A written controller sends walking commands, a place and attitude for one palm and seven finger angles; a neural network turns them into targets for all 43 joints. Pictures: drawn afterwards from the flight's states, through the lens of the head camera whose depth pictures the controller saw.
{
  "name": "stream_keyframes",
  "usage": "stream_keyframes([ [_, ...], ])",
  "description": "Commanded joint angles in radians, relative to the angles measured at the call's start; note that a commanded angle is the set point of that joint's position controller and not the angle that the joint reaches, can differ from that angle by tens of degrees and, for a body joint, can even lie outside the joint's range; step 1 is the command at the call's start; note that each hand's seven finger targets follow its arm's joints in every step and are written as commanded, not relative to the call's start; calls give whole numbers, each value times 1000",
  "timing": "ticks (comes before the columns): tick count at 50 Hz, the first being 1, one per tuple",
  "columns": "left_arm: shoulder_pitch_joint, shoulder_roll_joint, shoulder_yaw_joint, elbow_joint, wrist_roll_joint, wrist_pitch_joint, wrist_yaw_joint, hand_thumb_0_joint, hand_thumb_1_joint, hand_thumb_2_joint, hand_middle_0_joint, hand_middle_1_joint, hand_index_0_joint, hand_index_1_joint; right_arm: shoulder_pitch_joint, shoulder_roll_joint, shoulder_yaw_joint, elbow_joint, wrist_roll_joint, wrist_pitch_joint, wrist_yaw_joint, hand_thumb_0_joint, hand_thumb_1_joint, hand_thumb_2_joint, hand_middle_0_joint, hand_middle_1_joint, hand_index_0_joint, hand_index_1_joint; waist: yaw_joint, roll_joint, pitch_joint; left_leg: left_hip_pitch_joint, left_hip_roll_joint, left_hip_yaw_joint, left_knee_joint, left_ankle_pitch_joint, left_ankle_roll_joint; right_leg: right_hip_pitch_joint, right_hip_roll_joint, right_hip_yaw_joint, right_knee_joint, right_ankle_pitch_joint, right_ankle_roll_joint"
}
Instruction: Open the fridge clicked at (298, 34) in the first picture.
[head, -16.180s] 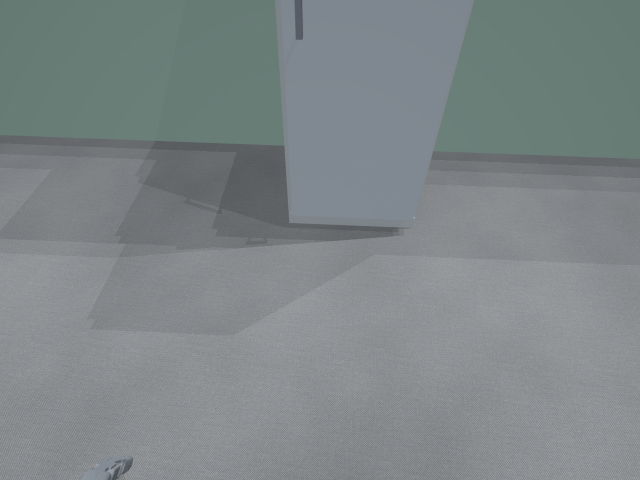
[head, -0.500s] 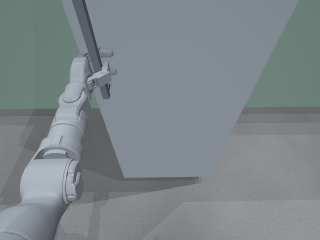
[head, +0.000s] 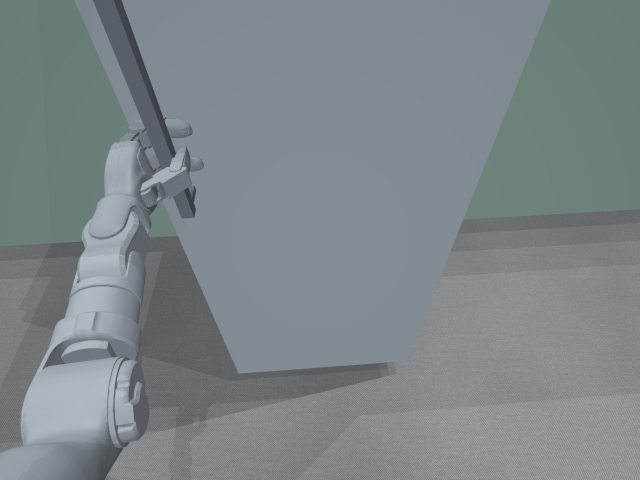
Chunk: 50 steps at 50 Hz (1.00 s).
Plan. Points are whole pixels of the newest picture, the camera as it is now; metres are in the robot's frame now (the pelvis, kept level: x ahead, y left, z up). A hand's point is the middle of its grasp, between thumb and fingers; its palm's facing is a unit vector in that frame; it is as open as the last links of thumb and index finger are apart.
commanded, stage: grip the handle and tug to test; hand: left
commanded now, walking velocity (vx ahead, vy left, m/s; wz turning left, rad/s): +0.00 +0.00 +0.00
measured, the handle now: (149, 92) +0.50 +0.18 +0.24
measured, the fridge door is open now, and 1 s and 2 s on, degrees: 0 15 51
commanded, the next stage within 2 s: pull the door a little, standing still in 0.10 s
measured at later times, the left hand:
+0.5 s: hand (182, 177) +0.44 +0.15 +0.16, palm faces +0.03 -1.00 +0.01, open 5.5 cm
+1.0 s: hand (186, 251) +0.33 +0.13 +0.16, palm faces +0.03 -0.98 -0.18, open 6.2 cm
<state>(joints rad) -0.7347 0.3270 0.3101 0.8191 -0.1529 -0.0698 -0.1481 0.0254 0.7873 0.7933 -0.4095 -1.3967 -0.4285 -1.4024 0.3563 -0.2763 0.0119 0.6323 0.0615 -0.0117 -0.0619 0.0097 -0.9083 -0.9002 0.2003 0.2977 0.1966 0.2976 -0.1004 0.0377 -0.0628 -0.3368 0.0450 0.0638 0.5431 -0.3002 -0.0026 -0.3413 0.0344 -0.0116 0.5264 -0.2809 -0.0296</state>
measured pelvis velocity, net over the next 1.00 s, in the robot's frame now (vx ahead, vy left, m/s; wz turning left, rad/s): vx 0.02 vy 0.01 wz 0.01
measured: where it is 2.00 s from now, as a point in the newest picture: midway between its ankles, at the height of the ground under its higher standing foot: outside the picture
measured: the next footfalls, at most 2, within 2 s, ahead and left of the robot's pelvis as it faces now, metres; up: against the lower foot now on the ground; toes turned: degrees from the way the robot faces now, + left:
right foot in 1.60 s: -0.02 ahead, -0.22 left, +0.00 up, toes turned +17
left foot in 1.86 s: -0.14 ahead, -0.09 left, +0.00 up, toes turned +35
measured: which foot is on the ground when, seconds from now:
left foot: down 0.00-1.00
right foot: down 0.00-1.00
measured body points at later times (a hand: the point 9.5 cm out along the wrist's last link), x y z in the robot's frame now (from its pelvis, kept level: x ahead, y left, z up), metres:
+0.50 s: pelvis +0.02 +0.01 +0.00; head +0.04 +0.00 +0.45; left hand +0.44 +0.21 +0.17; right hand +0.15 -0.23 -0.10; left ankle -0.02 +0.12 -0.73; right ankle -0.01 -0.10 -0.73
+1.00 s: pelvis +0.02 +0.01 +0.01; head +0.04 -0.02 +0.46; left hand +0.32 +0.18 +0.17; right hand +0.23 -0.21 -0.08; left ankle -0.02 +0.13 -0.72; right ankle -0.01 -0.10 -0.72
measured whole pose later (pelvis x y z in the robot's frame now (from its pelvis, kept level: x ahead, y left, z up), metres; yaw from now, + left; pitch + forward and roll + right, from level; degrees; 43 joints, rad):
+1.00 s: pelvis +0.02 +0.01 +0.01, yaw +1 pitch +1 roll +0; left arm -0.03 0.19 -0.01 -0.15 -0.07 0.02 0.05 -0.02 0.67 0.75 -0.40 -1.38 -0.33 -1.36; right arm 0.12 -0.24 0.02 0.53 0.01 0.09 -0.06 0.01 -0.91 -0.90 0.20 0.30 0.20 0.30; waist 0.00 0.07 -0.01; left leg -0.20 0.00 0.03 0.49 -0.24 0.01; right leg -0.22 -0.01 -0.05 0.51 -0.24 0.00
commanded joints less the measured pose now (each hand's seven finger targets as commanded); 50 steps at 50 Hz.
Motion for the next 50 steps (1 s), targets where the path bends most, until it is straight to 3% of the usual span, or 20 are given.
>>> stream_keyframes([
  [1,-297,320,101,-292,-26,-25,4,0,900,900,-450,-1400,-450,-1400,-36,-130,-44,-141,-3,-35,-9,0,-900,-900,200,300,200,300,98,-62,-335,81,-53,-7,-26,354,53,261,-25,-4,-28,523,17],
  [5,-261,272,71,-383,-32,19,1,0,900,900,-450,-1400,-450,-1400,-64,-119,-41,-162,0,-27,-8,0,-900,-900,200,300,200,300,101,-37,-343,116,-52,-6,-31,408,50,268,-25,-7,-26,575,15],
  [6,-238,294,97,-389,-32,24,10,0,900,900,-450,-1400,-450,-1400,-61,-119,-46,-161,0,-23,-9,0,-900,-900,200,300,200,300,109,-51,-345,124,-49,-6,-26,434,51,275,-24,-10,-23,587,15],
  [8,-212,279,93,-431,-34,43,16,0,900,900,-450,-1400,-450,-1400,-72,-114,-44,-168,-1,-19,-6,0,-900,-900,200,300,200,300,114,-45,-353,138,-48,-8,-27,467,48,283,-24,-11,-19,616,14],
  [10,-229,226,48,-458,-32,62,20,0,900,900,-450,-1400,-450,-1400,-80,-109,-44,-167,-1,-15,-5,0,-900,-900,200,300,200,300,100,-35,-350,163,-47,-9,-26,494,46,269,-22,-14,-22,629,14],
  [12,-376,118,-61,-462,-27,76,37,0,900,900,-450,-1400,-450,-1400,-74,-106,-44,-148,-1,-16,-5,0,-900,-900,200,300,200,300,48,-20,-307,195,-40,-24,-13,508,46,187,-16,-24,-30,588,17],
  [14,-350,130,-32,-439,-24,92,56,0,900,900,-450,-1400,-450,-1400,-65,-108,-49,-137,-7,-15,-3,0,-900,-900,200,300,200,300,63,-30,-327,207,-39,-32,-8,520,45,183,-14,-24,-31,575,13],
  [18,-285,94,-56,-506,-10,92,70,0,900,900,-450,-1400,-450,-1400,-80,-99,-48,-143,-12,-12,5,0,-900,-900,200,300,200,300,85,-1,-389,251,-40,-39,-3,615,40,212,-18,-28,-17,612,8],
  [23,-142,64,-63,-581,-22,95,61,0,900,900,-450,-1400,-450,-1400,-109,-94,-46,-167,-13,-13,15,0,-900,-900,200,300,200,300,113,-53,-403,262,-33,-41,-14,667,39,260,-17,-35,-15,647,8],
  [25,-74,50,-69,-629,-28,105,54,0,900,900,-450,-1400,-450,-1400,-124,-91,-43,-179,-10,-12,18,0,-900,-900,200,300,200,300,122,-70,-387,258,-30,-39,-23,676,38,277,-18,-37,-18,658,8],
  [31,167,34,-65,-862,-44,148,54,0,900,900,-450,-1400,-450,-1400,-178,-77,-37,-222,-9,-15,33,0,-900,-900,200,300,200,300,160,-27,-370,275,-24,-32,-37,759,31,336,-27,-42,-24,712,4],
  [36,432,0,-90,-1099,-56,206,59,0,900,900,-450,-1400,-450,-1400,-249,-65,-26,-263,-7,-12,41,0,-900,-900,200,300,200,300,172,-49,-297,246,-25,-28,-70,651,28,334,-30,-49,-44,644,3],
  [38,445,4,-100,-1244,-57,228,69,0,900,900,-450,-1400,-450,-1400,-280,-57,-18,-273,-7,-12,43,0,-900,-900,200,300,200,300,165,-6,-277,251,-29,-30,-80,610,27,321,-30,-48,-52,620,1],
  [39,32,217,-69,-1278,48,94,146,0,900,900,-450,-1400,-450,-1400,-284,-80,-7,-244,-29,-14,10,0,-900,-900,200,300,200,300,82,26,-140,210,-10,-31,-24,512,48,186,-94,36,-135,606,26],
  [40,227,96,-108,-1078,58,64,177,0,900,900,-450,-1400,-450,-1400,-249,-65,-18,-196,-44,-2,-6,0,-900,-900,200,300,200,300,76,-40,-146,232,-6,-65,5,503,49,165,-110,16,-127,589,21],
  [41,326,73,-125,-1092,66,48,189,0,900,900,-450,-1400,-450,-1400,-254,-70,-24,-203,-50,4,-9,0,-900,-900,200,300,200,300,91,-46,-140,234,-4,-70,5,556,49,163,-109,6,-119,653,22],
  [42,395,25,-178,-1106,76,40,189,0,900,900,-450,-1400,-450,-1400,-241,-66,-24,-208,-56,15,-8,0,-900,-900,200,300,200,300,82,-47,-189,266,0,-71,16,662,46,198,-108,-10,-75,747,21],
  [45,411,2,-226,-1189,86,6,187,0,900,900,-450,-1400,-450,-1400,-242,-56,-29,-228,-60,48,-9,0,-900,-900,200,300,200,300,69,-20,-279,373,22,-79,31,885,46,184,-88,-35,0,790,37],
  [47,433,-1,-238,-1241,86,-8,194,0,900,900,-450,-1400,-450,-1400,-258,-49,-28,-237,-61,63,-9,0,-900,-900,200,300,200,300,68,16,-301,437,50,-105,0,975,53,136,-64,-40,13,607,47],
  [50,447,-26,-265,-1309,93,-25,204,0,900,900,-450,-1400,-450,-1400,-286,-34,-19,-252,-71,68,-4,0,-900,-900,200,300,200,300,66,39,-258,423,87,-137,-69,950,56,95,-33,-37,6,283,47],
])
